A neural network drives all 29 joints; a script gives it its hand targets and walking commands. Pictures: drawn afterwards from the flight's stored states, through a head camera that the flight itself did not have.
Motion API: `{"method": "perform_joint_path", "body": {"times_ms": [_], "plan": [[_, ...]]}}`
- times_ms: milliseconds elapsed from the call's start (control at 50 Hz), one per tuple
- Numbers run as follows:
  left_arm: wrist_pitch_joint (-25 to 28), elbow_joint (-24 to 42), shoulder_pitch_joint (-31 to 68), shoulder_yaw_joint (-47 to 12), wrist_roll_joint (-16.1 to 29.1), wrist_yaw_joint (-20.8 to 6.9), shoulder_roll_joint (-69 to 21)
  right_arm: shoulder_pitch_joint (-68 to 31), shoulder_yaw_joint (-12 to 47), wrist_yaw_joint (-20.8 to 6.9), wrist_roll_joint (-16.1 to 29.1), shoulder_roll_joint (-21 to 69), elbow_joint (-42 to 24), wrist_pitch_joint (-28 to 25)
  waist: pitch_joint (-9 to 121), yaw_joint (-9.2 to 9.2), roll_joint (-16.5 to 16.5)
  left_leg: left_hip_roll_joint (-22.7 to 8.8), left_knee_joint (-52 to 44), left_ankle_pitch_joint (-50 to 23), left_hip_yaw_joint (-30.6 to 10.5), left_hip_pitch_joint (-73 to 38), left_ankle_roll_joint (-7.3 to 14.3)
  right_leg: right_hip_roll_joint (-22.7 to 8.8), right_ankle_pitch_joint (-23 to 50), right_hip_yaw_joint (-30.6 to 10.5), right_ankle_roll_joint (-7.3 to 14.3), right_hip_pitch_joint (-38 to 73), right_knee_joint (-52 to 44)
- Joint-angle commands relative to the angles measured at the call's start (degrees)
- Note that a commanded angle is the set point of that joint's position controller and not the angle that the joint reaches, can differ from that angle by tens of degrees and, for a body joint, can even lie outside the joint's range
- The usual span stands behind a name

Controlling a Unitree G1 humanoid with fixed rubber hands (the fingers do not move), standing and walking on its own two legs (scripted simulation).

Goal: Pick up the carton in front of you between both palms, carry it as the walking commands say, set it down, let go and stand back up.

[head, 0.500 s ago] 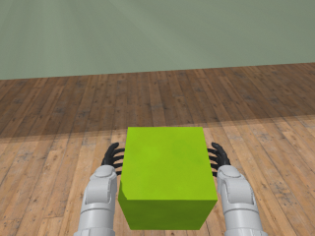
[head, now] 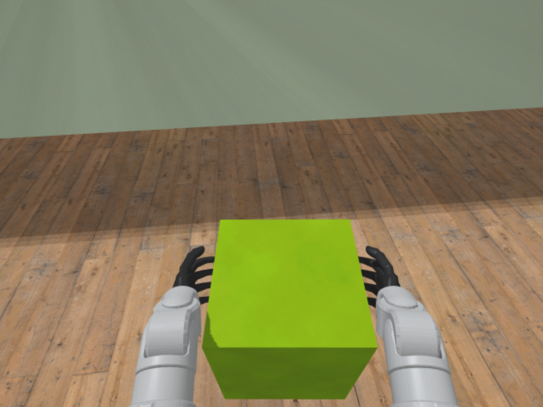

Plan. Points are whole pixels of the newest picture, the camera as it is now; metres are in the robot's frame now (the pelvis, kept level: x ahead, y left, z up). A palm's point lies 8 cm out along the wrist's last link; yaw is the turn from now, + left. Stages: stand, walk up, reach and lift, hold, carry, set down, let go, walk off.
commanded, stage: carry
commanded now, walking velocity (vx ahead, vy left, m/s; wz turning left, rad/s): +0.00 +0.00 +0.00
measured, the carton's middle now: (284, 312) +0.31 +0.00 -0.03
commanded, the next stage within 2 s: hold in 0.20 s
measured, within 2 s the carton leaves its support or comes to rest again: neither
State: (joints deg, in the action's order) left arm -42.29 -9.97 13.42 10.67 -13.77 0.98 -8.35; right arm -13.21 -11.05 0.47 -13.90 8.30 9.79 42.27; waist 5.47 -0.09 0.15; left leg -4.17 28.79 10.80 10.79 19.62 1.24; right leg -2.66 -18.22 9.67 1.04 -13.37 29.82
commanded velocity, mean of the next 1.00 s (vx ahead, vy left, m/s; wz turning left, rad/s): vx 0.00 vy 0.00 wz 0.00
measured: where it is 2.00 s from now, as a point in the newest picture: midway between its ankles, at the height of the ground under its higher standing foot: outside the picture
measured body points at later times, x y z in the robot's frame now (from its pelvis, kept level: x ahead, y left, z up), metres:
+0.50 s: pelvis -0.03 +0.00 +0.00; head -0.04 +0.01 +0.45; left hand +0.31 +0.13 +0.03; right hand +0.28 -0.18 +0.03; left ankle +0.04 +0.12 -0.73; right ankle -0.03 -0.10 -0.74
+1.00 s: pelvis -0.06 +0.03 -0.08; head +0.17 +0.01 +0.30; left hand +0.36 +0.13 -0.17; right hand +0.33 -0.17 -0.17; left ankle +0.04 +0.12 -0.73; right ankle -0.03 -0.10 -0.73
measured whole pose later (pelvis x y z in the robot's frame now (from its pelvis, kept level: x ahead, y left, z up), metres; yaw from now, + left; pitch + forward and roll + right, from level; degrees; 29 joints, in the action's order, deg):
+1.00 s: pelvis -0.06 +0.03 -0.08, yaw -9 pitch +25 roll -1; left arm -11.7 -27.5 37.6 25.2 -15.5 0.9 -7.5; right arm -39.6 -23.0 0.6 -14.0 5.9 32.3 10.1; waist -5.4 -2.3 1.8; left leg 0.0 57.8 16.5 0.5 66.6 0.9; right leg 1.8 -21.3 -0.9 0.0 -64.0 59.9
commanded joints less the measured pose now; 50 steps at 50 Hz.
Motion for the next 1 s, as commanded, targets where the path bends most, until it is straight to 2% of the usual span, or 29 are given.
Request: {"method": "perform_joint_path", "body": {"times_ms": [0, 180, 200, 220, 240, 260, 280, 300, 320, 340, 360, 380, 460, 500, 560, 620, 680, 720, 780, 860, 920, 980], "plan": [[1.9, 3.0, 26.0, -31.7, 13.7, -12.2, -50.0, -26.4, 31.7, -11.8, 13.6, 49.4, -3.1, -1.9, 13.9, -0.01, -0.1, -5.9, -2.9, -10.3, -6.8, -8.9, 0.3, -6.8, 11.5, -6.4, 0.5, 0.9, -5.3], [1.9, 3.1, 26.2, -31.7, 13.7, -12.2, -50.0, -26.6, 31.8, -11.8, 13.7, 49.5, -3.1, -1.9, 13.9, -0.01, 0.0, -5.9, -2.9, -9.8, -6.8, -8.9, 0.1, -6.8, 11.5, -6.5, 0.7, 0.6, -5.5], [1.6, 5.2, 20.7, -30.5, 14.1, -12.4, -51.0, -21.2, 30.5, -12.2, 13.2, 51.6, -1.9, -2.0, 6.2, -0.35, 4.4, 9.2, -3.7, -20.6, -14.9, -24.1, 1.2, 5.6, 26.6, -14.8, 0.9, 1.5, -9.8], [2.3, 6.7, 22.1, -30.1, 13.0, -12.1, -50.2, -22.8, 30.1, -11.9, 12.6, 50.4, -4.3, -3.1, 9.5, 0.8, 3.5, 8.4, -3.8, -24.5, -15.9, -28.4, 1.0, 4.9, 30.9, -16.4, 0.9, 1.4, -9.0], [2.4, 7.9, 21.9, -30.4, 12.6, -12.3, -49.5, -20.5, 28.7, -11.6, 10.9, 49.3, -3.0, -3.3, 9.6, 0.31, 3.0, 8.5, -4.5, -22.5, -15.8, -24.6, 0.4, 5.0, 28.9, -16.8, 1.1, 6.7, -9.4], [2.4, 7.1, 23.0, -30.9, 12.8, -12.4, -49.2, -20.5, 27.9, -11.2, 10.5, 48.9, -2.8, -3.6, 9.1, 0.78, 1.4, 8.8, -5.0, -24.1, -15.7, -23.6, -0.1, 5.4, 31.6, -16.9, 1.0, 8.7, -8.9], [2.6, 7.2, 23.9, -31.7, 13.5, -12.6, -48.4, -19.9, 27.0, -10.5, 10.4, 48.5, -1.8, -4.1, 9.9, 1.69, 2.1, 8.4, -5.4, -22.7, -15.9, -23.3, -0.7, 6.1, 26.6, -16.4, 1.0, 11.4, -10.4], [2.9, 7.4, 24.3, -32.1, 13.7, -12.7, -48.9, -21.2, 27.4, -10.5, 10.2, 48.2, -2.4, -4.3, 8.9, 1.29, 1.1, 9.4, -5.9, -18.7, -15.3, -22.1, -0.9, 6.2, 24.5, -16.2, 0.8, 11.4, -10.7], [3.0, 7.0, 25.2, -32.0, 13.6, -12.6, -48.9, -22.2, 27.5, -10.6, 10.3, 48.2, -2.1, -4.4, 8.5, 1.27, 0.1, 9.5, -6.3, -18.2, -15.2, -21.4, -1.0, 6.2, 25.3, -16.1, 0.7, 12.3, -10.4], [3.2, 5.7, 25.7, -30.6, 12.9, -12.2, -48.7, -25.0, 28.3, -10.9, 11.2, 48.6, -1.8, -4.5, 8.5, -0.01, 0.0, 9.7, -6.5, -16.6, -15.2, -22.7, -0.7, 5.9, 23.8, -16.0, 0.3, 11.1, -10.3], [3.3, 4.6, 26.8, -29.0, 11.9, -11.9, -48.3, -27.7, 28.1, -11.2, 11.7, 48.8, -0.8, -4.8, 7.3, -0.9, 0.5, 9.8, -6.8, -12.2, -14.8, -22.2, -0.4, 5.9, 18.1, -15.7, 0.1, 9.9, -11.0], [3.6, 2.5, 28.0, -26.7, 10.6, -11.8, -48.3, -30.4, 27.8, -11.8, 11.3, 48.7, 1.0, -5.1, 5.1, -2.63, 0.3, 9.8, -7.1, -8.9, -14.5, -20.1, -0.2, 5.8, 14.4, -15.5, 0.1, 9.1, -10.7], [6.1, -9.6, 37.1, -17.0, 5.3, -12.2, -49.1, -43.0, 21.1, -14.1, 8.2, 48.7, 12.2, -8.3, -1.1, -4.74, 0.8, 9.1, -5.7, 2.6, -13.6, -19.0, 0.7, 5.5, -2.1, -15.5, 1.3, 0.0, -10.0], [7.8, -14.8, 43.0, -12.1, 2.8, -12.8, -48.5, -47.9, 15.2, -14.6, 4.9, 49.3, 19.0, -10.6, -1.8, -4.56, 1.8, 8.7, -4.4, 7.3, -13.5, -17.6, 0.7, 5.8, -6.8, -15.0, 1.8, -2.3, -8.4], [10.3, -20.7, 48.6, -5.0, -1.1, -12.7, -46.1, -51.2, 5.6, -13.7, -0.8, 45.9, 26.8, -13.6, -3.5, -3.42, 0.0, 8.5, -2.3, 10.1, -13.6, -14.5, 0.7, 6.5, -7.5, -14.4, 2.2, -6.8, -5.0], [13.2, -23.4, 48.9, 1.7, -5.2, -11.8, -40.3, -49.6, -4.0, -11.8, -6.7, 39.5, 30.7, -16.4, -3.1, -2.13, -0.5, 9.1, 0.7, 9.1, -13.6, -10.4, 0.2, 7.3, -6.4, -14.0, 2.3, -11.7, -1.7], [16.9, -24.4, 47.5, 4.9, -7.2, -11.0, -34.9, -48.5, -7.6, -10.6, -9.2, 34.4, 31.6, -19.8, 0.6, -1.61, -1.0, 9.6, 4.8, 5.0, -13.4, -4.1, -0.2, 8.0, -2.5, -13.3, 1.9, -16.2, 2.8], [20.1, -25.0, 47.1, 4.4, -7.0, -10.8, -34.2, -48.7, -6.7, -10.4, -8.7, 33.5, 31.4, -22.7, 4.2, -1.48, -1.1, 9.8, 7.9, 1.8, -13.3, -0.4, -0.6, 8.8, 0.1, -12.9, 1.4, -19.3, 5.8], [25.6, -25.2, 48.4, 1.1, -5.1, -10.8, -37.0, -50.4, -2.1, -10.6, -6.2, 35.8, 30.4, -27.8, 11.0, -1.6, -0.6, 10.4, 13.0, -2.3, -13.5, 4.3, -0.8, 10.0, 3.6, -12.8, 0.7, -23.9, 10.7], [32.0, -24.2, 52.4, -7.8, -0.8, -11.3, -43.4, -54.6, 8.1, -11.3, -1.0, 42.5, 28.6, -33.9, 27.1, -2.24, 0.1, 11.2, 21.5, -10.9, -14.0, 7.3, -0.6, 11.2, 9.5, -12.7, 0.0, -31.0, 19.1], [34.1, -19.9, 55.8, -16.6, 3.2, -11.3, -46.8, -57.8, 17.9, -11.5, 4.2, 46.2, 23.8, -35.8, 45.9, -2.92, 0.5, 11.4, 28.2, -19.1, -14.1, 6.9, -1.1, 11.9, 15.2, -12.4, -0.6, -34.7, 25.4], [33.5, -15.5, 57.0, -22.4, 6.2, -11.1, -47.9, -59.9, 23.9, -11.2, 7.9, 47.7, 19.7, -35.1, 60.1, -3.61, 0.9, 11.6, 33.9, -23.7, -13.7, 8.4, -1.7, 12.5, 17.4, -11.8, -1.5, -39.3, 30.7]]}}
